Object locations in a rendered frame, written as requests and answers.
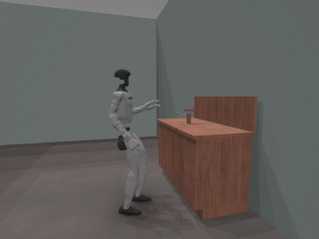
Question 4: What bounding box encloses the counter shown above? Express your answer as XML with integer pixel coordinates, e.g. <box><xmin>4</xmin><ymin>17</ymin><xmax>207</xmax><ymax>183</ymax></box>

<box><xmin>156</xmin><ymin>97</ymin><xmax>258</xmax><ymax>220</ymax></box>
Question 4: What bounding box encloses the robot right forearm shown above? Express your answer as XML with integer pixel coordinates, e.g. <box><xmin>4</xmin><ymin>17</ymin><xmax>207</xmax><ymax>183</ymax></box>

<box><xmin>109</xmin><ymin>114</ymin><xmax>132</xmax><ymax>141</ymax></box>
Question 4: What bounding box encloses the robot foot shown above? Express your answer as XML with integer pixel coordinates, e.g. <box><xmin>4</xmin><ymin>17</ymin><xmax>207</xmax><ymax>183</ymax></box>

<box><xmin>119</xmin><ymin>205</ymin><xmax>142</xmax><ymax>216</ymax></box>
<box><xmin>132</xmin><ymin>194</ymin><xmax>152</xmax><ymax>202</ymax></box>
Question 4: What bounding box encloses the robot right upper arm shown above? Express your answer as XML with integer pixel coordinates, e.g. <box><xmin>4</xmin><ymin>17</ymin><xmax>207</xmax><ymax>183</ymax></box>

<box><xmin>109</xmin><ymin>91</ymin><xmax>124</xmax><ymax>120</ymax></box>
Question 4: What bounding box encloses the left robot foot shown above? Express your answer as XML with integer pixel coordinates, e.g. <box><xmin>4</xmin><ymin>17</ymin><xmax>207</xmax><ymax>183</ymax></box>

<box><xmin>132</xmin><ymin>194</ymin><xmax>152</xmax><ymax>202</ymax></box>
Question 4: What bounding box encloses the robot left forearm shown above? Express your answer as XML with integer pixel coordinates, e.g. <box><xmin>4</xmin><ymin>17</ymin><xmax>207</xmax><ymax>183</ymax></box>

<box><xmin>133</xmin><ymin>106</ymin><xmax>145</xmax><ymax>115</ymax></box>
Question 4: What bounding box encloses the right robot foot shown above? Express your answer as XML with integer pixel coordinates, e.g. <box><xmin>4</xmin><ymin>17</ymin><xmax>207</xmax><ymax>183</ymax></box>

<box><xmin>119</xmin><ymin>205</ymin><xmax>142</xmax><ymax>216</ymax></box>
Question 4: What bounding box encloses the left robot hand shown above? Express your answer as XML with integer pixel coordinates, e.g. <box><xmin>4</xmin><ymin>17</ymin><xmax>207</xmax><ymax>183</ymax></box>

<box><xmin>144</xmin><ymin>100</ymin><xmax>160</xmax><ymax>111</ymax></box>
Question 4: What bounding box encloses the right robot hand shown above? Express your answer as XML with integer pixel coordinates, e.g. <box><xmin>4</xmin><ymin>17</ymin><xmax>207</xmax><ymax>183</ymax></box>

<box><xmin>127</xmin><ymin>137</ymin><xmax>147</xmax><ymax>158</ymax></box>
